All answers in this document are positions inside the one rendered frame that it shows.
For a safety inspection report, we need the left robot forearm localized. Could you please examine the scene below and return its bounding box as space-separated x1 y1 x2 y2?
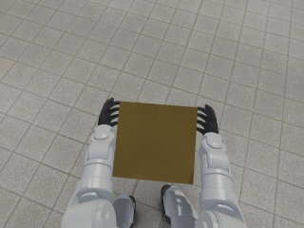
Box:
60 124 116 228

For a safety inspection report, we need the left robot upper arm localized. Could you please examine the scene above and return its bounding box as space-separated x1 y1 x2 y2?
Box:
61 199 118 228

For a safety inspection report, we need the right robot upper arm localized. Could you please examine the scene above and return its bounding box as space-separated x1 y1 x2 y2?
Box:
195 210 247 228

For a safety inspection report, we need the left robot thigh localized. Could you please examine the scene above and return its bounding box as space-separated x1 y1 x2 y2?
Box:
112 198 135 228

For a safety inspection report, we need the right robot forearm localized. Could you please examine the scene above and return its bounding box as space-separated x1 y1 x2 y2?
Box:
198 132 247 226

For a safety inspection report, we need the carton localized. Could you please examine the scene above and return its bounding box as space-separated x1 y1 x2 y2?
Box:
112 101 198 184

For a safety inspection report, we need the right robot hand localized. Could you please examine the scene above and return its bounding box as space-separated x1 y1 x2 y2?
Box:
197 104 219 136

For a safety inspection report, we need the right robot foot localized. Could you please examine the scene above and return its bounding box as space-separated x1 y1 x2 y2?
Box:
161 184 171 225

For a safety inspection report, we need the left robot hand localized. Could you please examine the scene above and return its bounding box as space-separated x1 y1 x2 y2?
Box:
98 97 120 127

